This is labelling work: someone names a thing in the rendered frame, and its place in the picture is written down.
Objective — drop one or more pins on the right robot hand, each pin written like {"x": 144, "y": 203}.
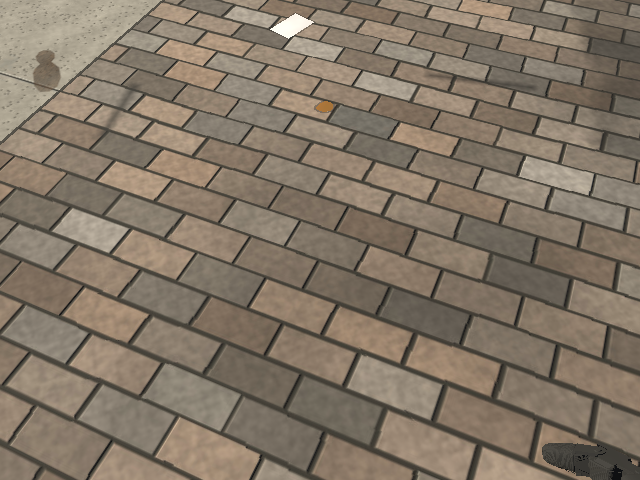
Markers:
{"x": 597, "y": 462}

